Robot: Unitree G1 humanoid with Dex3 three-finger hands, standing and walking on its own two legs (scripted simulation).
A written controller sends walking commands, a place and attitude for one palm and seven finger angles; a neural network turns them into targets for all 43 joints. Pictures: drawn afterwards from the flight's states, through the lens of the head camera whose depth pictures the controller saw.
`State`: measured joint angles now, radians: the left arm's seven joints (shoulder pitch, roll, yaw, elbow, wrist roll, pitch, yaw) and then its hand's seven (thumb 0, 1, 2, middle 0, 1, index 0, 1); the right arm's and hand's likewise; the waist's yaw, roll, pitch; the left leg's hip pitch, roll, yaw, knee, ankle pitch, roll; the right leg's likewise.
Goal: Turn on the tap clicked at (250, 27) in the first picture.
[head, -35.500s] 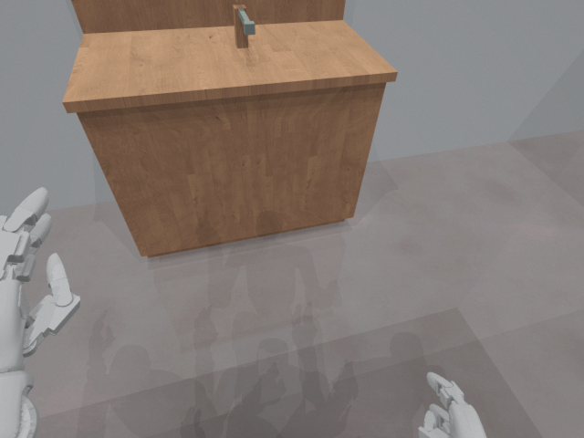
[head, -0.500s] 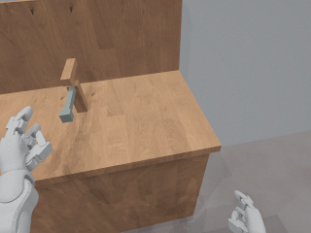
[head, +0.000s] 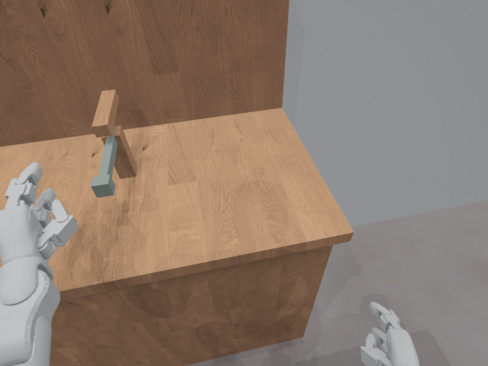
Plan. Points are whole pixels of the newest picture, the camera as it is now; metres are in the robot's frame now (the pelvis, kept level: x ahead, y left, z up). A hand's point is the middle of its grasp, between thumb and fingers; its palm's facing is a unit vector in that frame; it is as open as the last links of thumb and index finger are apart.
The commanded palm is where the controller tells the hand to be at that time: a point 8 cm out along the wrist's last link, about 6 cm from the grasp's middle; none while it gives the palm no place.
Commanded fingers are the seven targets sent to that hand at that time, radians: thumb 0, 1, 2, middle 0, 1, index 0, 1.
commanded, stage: reach beside the lever's end, fingers flat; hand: left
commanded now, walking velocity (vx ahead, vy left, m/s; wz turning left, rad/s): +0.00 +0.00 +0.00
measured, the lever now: (103, 186) +0.35 +0.29 +0.12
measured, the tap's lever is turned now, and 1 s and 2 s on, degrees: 0 0 1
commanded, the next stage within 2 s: push the lever round in 1.48 s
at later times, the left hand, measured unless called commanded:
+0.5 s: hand (74, 208) +0.30 +0.31 +0.13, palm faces +0.54 -0.84 -0.10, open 7.8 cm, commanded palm +0.26 +0.35 +0.13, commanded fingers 0.00 0.90 0.90 -0.15 -0.15 -0.15 -0.15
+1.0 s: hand (75, 210) +0.30 +0.32 +0.12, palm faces +0.56 -0.83 -0.09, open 7.8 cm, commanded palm +0.26 +0.35 +0.12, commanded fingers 0.00 0.90 0.90 -0.15 -0.15 -0.15 -0.15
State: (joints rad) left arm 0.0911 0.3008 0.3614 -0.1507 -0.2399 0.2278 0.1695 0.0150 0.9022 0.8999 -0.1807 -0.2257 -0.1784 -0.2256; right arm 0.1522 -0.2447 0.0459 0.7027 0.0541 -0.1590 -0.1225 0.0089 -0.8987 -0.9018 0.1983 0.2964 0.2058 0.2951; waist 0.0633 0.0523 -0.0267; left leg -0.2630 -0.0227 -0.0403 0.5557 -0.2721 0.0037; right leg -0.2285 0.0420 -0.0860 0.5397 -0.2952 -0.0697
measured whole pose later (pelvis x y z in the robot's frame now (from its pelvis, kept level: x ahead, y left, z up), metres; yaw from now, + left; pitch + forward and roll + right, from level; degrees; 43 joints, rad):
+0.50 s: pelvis -0.01 +0.00 +0.00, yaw +0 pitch +1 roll +0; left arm -0.12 0.36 0.41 0.18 -0.22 0.15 0.12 0.01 0.90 0.90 -0.16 -0.16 -0.16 -0.16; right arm 0.18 -0.26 0.04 0.72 0.06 -0.14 -0.13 0.01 -0.90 -0.90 0.20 0.30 0.21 0.30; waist 0.03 0.04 -0.03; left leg -0.32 -0.02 -0.04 0.57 -0.26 0.01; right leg -0.28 0.04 -0.09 0.55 -0.28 -0.06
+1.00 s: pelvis +0.00 +0.01 +0.00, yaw -1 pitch +2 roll -1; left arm -0.07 0.32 0.42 0.19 -0.20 0.03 0.14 0.02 0.90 0.90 -0.16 -0.15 -0.16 -0.15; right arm 0.21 -0.25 0.03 0.71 0.04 -0.14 -0.10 0.01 -0.90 -0.90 0.20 0.30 0.21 0.30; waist 0.03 0.04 -0.04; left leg -0.34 -0.02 -0.02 0.59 -0.28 0.02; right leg -0.30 0.04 -0.07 0.56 -0.29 -0.05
